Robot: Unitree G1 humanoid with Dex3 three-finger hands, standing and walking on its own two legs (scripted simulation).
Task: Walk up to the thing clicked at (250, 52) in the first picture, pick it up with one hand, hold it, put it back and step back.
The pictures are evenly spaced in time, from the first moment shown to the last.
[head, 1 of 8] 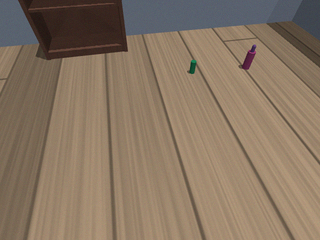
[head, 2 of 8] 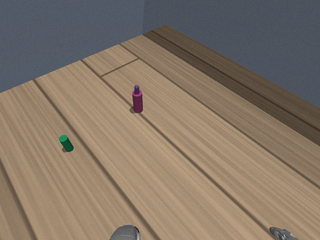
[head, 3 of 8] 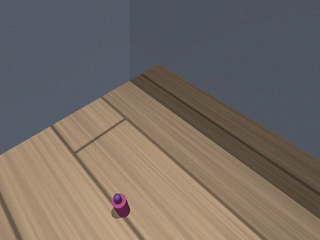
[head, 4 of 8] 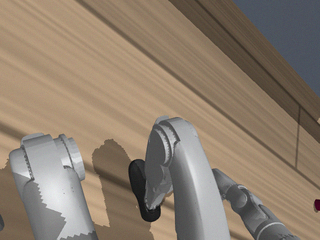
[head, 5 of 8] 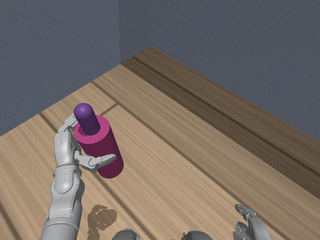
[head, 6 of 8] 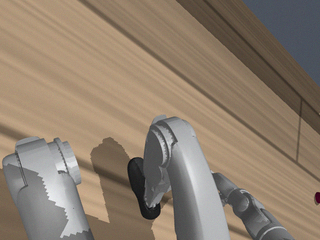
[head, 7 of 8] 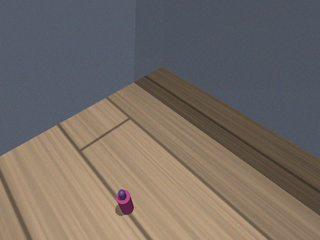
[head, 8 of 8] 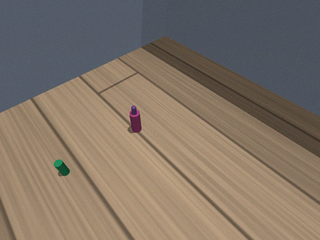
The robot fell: no
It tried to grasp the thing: yes
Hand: left
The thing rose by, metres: 0.66
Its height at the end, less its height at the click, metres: +0.00
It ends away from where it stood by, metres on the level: 0.01
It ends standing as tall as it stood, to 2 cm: yes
